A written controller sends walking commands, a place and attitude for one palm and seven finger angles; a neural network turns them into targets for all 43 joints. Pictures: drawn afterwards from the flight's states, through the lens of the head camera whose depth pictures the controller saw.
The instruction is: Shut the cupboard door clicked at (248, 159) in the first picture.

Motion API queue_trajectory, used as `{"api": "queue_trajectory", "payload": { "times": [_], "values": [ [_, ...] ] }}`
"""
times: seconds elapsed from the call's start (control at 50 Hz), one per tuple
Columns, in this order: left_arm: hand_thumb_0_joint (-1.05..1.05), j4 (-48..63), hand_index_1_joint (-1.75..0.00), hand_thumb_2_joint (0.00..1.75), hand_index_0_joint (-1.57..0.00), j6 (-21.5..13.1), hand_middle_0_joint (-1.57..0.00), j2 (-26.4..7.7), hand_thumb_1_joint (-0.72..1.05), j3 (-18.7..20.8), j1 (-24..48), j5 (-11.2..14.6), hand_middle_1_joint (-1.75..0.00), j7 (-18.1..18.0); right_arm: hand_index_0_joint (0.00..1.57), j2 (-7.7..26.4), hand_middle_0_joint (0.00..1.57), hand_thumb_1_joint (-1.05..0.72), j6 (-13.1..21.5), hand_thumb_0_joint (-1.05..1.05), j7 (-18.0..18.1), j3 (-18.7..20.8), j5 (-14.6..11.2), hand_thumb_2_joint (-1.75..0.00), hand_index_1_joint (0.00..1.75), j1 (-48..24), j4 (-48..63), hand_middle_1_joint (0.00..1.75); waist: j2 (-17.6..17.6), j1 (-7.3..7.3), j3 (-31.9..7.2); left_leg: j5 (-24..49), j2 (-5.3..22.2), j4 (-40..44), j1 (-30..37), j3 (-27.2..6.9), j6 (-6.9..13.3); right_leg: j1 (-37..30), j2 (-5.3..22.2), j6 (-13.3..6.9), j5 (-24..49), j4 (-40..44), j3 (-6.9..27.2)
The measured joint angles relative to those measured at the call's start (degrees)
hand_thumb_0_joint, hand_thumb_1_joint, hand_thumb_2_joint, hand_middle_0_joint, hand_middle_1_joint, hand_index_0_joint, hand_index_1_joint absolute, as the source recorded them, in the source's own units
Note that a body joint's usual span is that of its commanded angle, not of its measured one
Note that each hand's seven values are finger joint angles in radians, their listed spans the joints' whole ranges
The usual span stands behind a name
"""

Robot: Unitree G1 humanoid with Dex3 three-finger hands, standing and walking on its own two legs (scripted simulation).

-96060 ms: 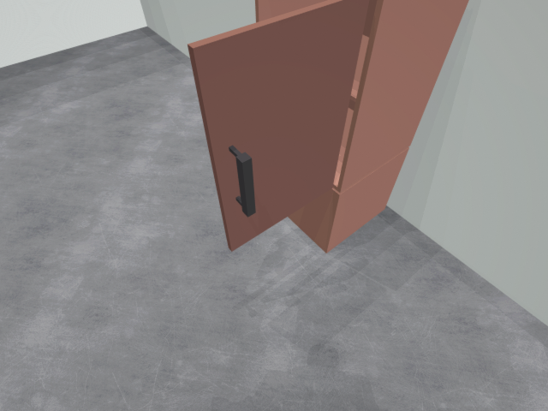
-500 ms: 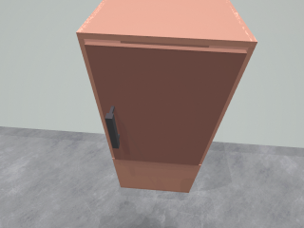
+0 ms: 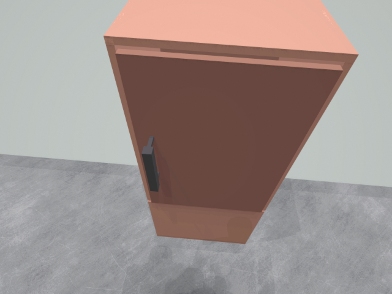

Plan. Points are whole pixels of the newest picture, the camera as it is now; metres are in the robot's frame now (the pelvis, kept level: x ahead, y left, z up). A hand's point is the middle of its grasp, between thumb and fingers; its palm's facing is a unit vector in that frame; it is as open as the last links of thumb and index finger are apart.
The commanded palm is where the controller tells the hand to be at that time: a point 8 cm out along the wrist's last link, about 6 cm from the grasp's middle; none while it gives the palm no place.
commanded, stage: raise the hand and make a fist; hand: left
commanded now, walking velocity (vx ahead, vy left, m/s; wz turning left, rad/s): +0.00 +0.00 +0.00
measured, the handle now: (153, 164) +0.44 +0.15 -0.06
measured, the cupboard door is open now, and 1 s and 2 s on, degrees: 0 0 0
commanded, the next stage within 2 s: bring the fist close to the handle in 1.90 s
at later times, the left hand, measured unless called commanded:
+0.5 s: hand out of the picture +0.09 +0.17 -0.09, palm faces +0.13 -0.99 -0.06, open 5.7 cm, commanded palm +0.10 +0.21 -0.07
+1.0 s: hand (112, 289) +0.14 +0.18 -0.07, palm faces -0.02 -1.00 -0.03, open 3.5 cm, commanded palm +0.12 +0.23 -0.06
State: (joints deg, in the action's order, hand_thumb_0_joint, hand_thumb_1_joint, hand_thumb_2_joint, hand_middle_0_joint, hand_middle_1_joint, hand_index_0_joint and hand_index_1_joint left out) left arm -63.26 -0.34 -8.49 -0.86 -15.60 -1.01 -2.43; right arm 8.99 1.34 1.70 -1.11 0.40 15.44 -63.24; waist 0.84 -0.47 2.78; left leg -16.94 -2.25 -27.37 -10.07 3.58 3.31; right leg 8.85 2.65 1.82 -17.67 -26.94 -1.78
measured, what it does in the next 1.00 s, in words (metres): lowers itself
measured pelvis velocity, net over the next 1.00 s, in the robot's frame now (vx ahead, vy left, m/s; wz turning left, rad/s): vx -0.06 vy -0.01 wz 0.04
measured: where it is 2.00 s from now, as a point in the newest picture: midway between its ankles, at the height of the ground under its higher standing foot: outside the picture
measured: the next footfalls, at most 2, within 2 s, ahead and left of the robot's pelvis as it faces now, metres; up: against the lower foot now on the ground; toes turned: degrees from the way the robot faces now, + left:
none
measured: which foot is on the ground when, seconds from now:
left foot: down 0.00-1.00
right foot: down 0.00-1.00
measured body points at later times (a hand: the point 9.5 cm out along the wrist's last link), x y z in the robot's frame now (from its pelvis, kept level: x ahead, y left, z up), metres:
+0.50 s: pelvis -0.05 -0.05 -0.11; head +0.01 -0.02 +0.33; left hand +0.08 +0.23 -0.08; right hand +0.21 -0.27 -0.14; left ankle -0.03 +0.08 -0.74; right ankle -0.01 -0.12 -0.74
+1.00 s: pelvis -0.06 -0.01 -0.11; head +0.02 +0.00 +0.33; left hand +0.14 +0.23 -0.06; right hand +0.12 -0.26 -0.19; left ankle -0.03 +0.08 -0.74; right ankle -0.01 -0.12 -0.74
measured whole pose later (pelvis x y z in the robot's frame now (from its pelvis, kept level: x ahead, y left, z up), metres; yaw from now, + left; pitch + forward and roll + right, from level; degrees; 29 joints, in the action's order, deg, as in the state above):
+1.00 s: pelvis -0.06 -0.01 -0.11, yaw +2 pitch +17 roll -3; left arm 0.5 -27.9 -13.3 7.9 -25.4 16.8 18.6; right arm 15.3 12.3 2.6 1.1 -1.7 15.7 -30.7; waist -1.4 -0.1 -8.8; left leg -32.2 -1.2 -73.8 -58.9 -0.6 2.5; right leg 57.8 -0.2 -1.7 -30.3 -70.7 -5.1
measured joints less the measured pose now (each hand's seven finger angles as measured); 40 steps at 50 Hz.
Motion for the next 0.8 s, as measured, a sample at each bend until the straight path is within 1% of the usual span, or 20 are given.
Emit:
{"api": "queue_trajectory", "payload": {
  "times": [0.02,0.04,0.08,0.1,0.12,0.16,0.22,0.3,0.32,0.36,0.4,0.48,0.54,0.58,0.62,0.66,0.7,0.74,0.76,0.8],
  "values": [
    [0.02,9.8,-0.29,0.90,-0.20,4.1,-0.20,0.0,0.92,2.9,-2.9,1.0,-0.29,0.0,0.20,0.2,0.20,-0.92,1.2,0.01,0.5,-0.2,-0.3,-0.90,0.30,0.4,2.0,0.30,0.1,0.47,0.6,-0.5,0.3,-1.3,-0.8,-0.2,-0.1,1.0,-0.2,-0.2,0.0,-1.6,-0.3],
    [0.02,21.6,-0.30,0.90,-0.20,5.5,-0.20,-1.1,0.93,3.3,-6.6,2.8,-0.30,-1.0,0.21,0.5,0.20,-0.92,4.5,0.02,1.7,-0.9,-1.5,-0.90,0.30,1.6,4.7,0.30,0.6,0.58,1.0,-1.0,0.3,-2.4,-1.3,-0.3,-0.2,3.0,-0.2,-0.9,-0.5,-5.8,-0.3],
    [0.03,38.8,-0.30,0.90,-0.21,2.0,-0.21,-3.4,0.94,2.9,-11.1,6.0,-0.30,-3.6,0.21,1.1,0.20,-0.92,11.2,0.02,2.9,-0.9,-2.5,-0.90,0.30,3.7,8.0,0.30,1.5,0.46,-0.1,-1.3,-0.6,-2.8,-1.5,-0.1,-0.5,6.7,0.1,-1.8,-2.0,-13.4,0.0],
    [0.03,44.6,-0.31,0.90,-0.21,1.2,-0.21,-4.0,0.94,2.5,-11.5,7.1,-0.31,-4.5,0.21,1.6,0.20,-0.92,13.2,0.02,2.4,-0.2,-2.7,-0.90,0.30,4.6,9.6,0.30,1.4,0.69,-1.4,-1.2,-1.2,-2.8,-1.9,-0.4,-0.5,7.9,0.1,-2.1,-2.0,-14.6,-0.2],
    [0.03,49.2,-0.31,0.90,-0.21,0.3,-0.22,-4.1,0.94,2.2,-10.8,7.8,-0.31,-4.7,0.21,2.3,0.20,-0.92,14.7,0.02,1.8,0.6,-2.7,-0.90,0.30,5.2,11.5,0.30,0.9,1.09,-2.6,-1.3,-1.7,-3.6,-2.8,-1.0,-0.5,8.9,0.1,-2.4,-1.3,-14.3,-0.6],
    [0.03,53.9,-0.33,0.90,-0.23,-3.9,-0.23,-3.1,0.94,2.4,-7.4,8.3,-0.33,-3.2,0.20,4.3,0.20,-0.92,16.7,0.02,0.6,1.6,-2.3,-0.90,0.30,5.0,15.2,0.30,-0.6,2.21,-5.1,-2.7,-2.6,-7.8,-6.7,-2.0,-0.3,10.3,0.3,-3.1,-4.1,-13.2,-1.1],
    [0.02,53.9,-0.37,0.90,-0.26,-14.0,-0.26,-0.3,0.93,4.9,-3.6,10.5,-0.37,3.4,0.20,5.8,0.20,-0.91,16.4,0.01,-0.9,2.7,-1.5,-0.90,0.30,1.0,19.4,0.30,-2.2,2.88,-8.9,-5.5,-1.5,-15.1,-15.0,-1.7,-0.7,17.6,-0.6,-2.6,-6.0,-17.6,-0.7],
    [0.01,52.2,-0.43,0.90,-0.32,-28.5,-0.32,0.1,0.92,7.4,-5.1,13.6,-0.43,17.7,0.20,4.2,0.20,-0.91,15.2,0.01,-2.6,3.9,-0.9,-0.90,0.30,-3.6,25.4,0.30,2.1,2.09,-11.5,-8.6,-0.3,-24.2,-25.7,-1.4,-1.9,29.3,-2.0,-3.9,-8.1,-27.4,0.2],
    [0.01,51.4,-0.45,0.90,-0.34,-30.9,-0.34,-0.2,0.92,7.8,-6.0,13.9,-0.45,20.6,0.20,4.2,0.20,-0.91,15.0,0.01,-2.9,4.2,-0.9,-0.90,0.30,-4.3,27.2,0.30,3.1,1.81,-11.4,-9.4,0.0,-26.9,-28.4,-1.5,-2.2,31.8,-2.3,-4.3,-9.0,-29.8,0.0],
    [0.01,50.0,-0.49,0.90,-0.37,-32.9,-0.38,-1.0,0.91,8.5,-8.2,14.2,-0.49,24.3,0.20,4.9,0.20,-0.90,14.6,0.01,-3.1,4.7,-0.9,-0.90,0.30,-5.6,30.7,0.30,4.1,0.96,-10.9,-11.2,0.6,-32.4,-33.6,-2.2,-2.7,36.5,-2.7,-5.1,-10.5,-34.4,-0.9],
    [0.01,49.9,-0.53,0.90,-0.41,-32.8,-0.41,-2.3,0.91,9.6,-10.7,14.7,-0.53,25.1,0.20,6.0,0.20,-0.90,14.3,0.01,-2.9,5.2,-0.9,-0.90,0.30,-6.6,33.3,0.30,4.1,-0.15,-10.4,-12.8,1.1,-37.5,-38.3,-3.2,-3.2,40.6,-3.1,-5.8,-11.9,-38.6,-2.1],
    [0.02,56.3,-0.61,0.90,-0.48,-33.5,-0.49,-4.3,0.90,11.8,-14.7,17.4,-0.61,22.8,0.20,7.2,0.20,-0.90,14.5,0.01,-1.5,5.2,-0.9,-0.90,0.30,-8.3,34.9,0.30,2.1,-2.38,-10.1,-15.3,1.7,-45.6,-45.5,-5.7,-3.8,46.3,-3.5,-6.6,-13.9,-44.6,-4.8],
    [0.03,62.8,-0.67,0.90,-0.54,-36.1,-0.54,-4.9,0.90,11.7,-13.4,19.8,-0.67,22.6,0.20,6.8,0.20,-0.90,14.9,0.01,-0.2,3.7,-1.1,-0.90,0.30,-9.1,33.4,0.30,-0.1,-3.51,-10.4,-16.2,1.9,-49.2,-48.7,-7.3,-4.1,48.5,-3.6,-6.8,-14.6,-47.0,-6.4],
    [0.03,65.4,-0.70,0.90,-0.57,-36.1,-0.57,-5.0,0.90,10.7,-10.2,20.7,-0.71,24.2,0.20,5.9,0.20,-0.90,14.7,0.01,0.6,2.1,-1.4,-0.90,0.30,-9.2,32.6,0.30,-1.4,-3.58,-10.7,-16.4,1.9,-50.5,-50.0,-7.7,-4.0,49.5,-3.6,-6.7,-14.7,-47.8,-6.9],
    [0.02,65.3,-0.74,0.90,-0.61,-33.4,-0.61,-5.3,0.90,9.4,-6.2,20.6,-0.74,26.4,0.20,4.5,0.20,-0.90,14.0,0.01,1.1,0.7,-2.0,-0.90,0.30,-8.7,32.2,0.30,-2.2,-3.16,-10.9,-16.3,2.0,-50.7,-50.6,-7.5,-3.9,50.2,-3.6,-6.4,-14.5,-48.0,-6.7],
    [0.02,63.6,-0.78,0.90,-0.64,-27.5,-0.64,-5.9,0.90,8.5,-3.0,19.7,-0.78,28.2,0.21,3.0,0.20,-0.90,12.7,0.01,1.3,-0.3,-2.7,-0.90,0.30,-7.4,32.4,0.30,-2.5,-2.23,-10.8,-15.9,2.1,-50.0,-50.4,-6.8,-3.8,50.3,-3.7,-6.2,-14.0,-47.5,-6.0],
    [0.02,61.7,-0.82,0.90,-0.68,-20.3,-0.68,-6.4,0.90,8.1,-1.7,19.1,-0.82,28.6,0.21,1.8,0.20,-0.90,11.1,0.01,1.2,-0.9,-3.1,-0.90,0.30,-5.6,33.0,0.30,-2.7,-0.92,-10.7,-15.4,2.1,-48.5,-49.4,-6.0,-3.5,49.7,-3.7,-5.9,-13.4,-46.4,-5.1],
    [0.02,61.2,-0.86,0.90,-0.72,-15.2,-0.72,-6.2,0.90,8.8,-2.7,18.8,-0.86,26.9,0.21,1.2,0.20,-0.90,9.9,0.01,1.1,-0.9,-3.2,-0.90,0.30,-3.4,33.6,0.30,-2.7,0.31,-10.7,-14.9,2.1,-46.6,-47.9,-5.0,-3.1,48.8,-3.8,-5.5,-12.8,-45.0,-4.1],
    [0.02,61.5,-0.88,0.90,-0.74,-14.1,-0.74,-5.9,0.90,9.4,-3.8,18.9,-0.88,25.3,0.21,1.1,0.20,-0.90,9.6,0.02,1.2,-0.6,-3.1,-0.90,0.30,-2.4,33.7,0.30,-2.6,0.70,-10.8,-14.7,2.2,-45.7,-47.2,-4.6,-2.9,48.2,-3.8,-5.3,-12.5,-44.2,-3.7],
    [0.02,63.1,-0.92,0.90,-0.77,-14.7,-0.77,-5.0,0.90,10.8,-6.5,19.0,-0.92,21.7,0.21,1.3,0.20,-0.90,9.5,0.02,1.1,0.2,-2.8,-0.90,0.30,-0.3,33.5,0.30,-2.4,0.98,-11.0,-14.5,2.3,-44.2,-46.0,-4.0,-2.6,47.2,-4.0,-5.0,-12.1,-42.8,-3.0]
  ]
}}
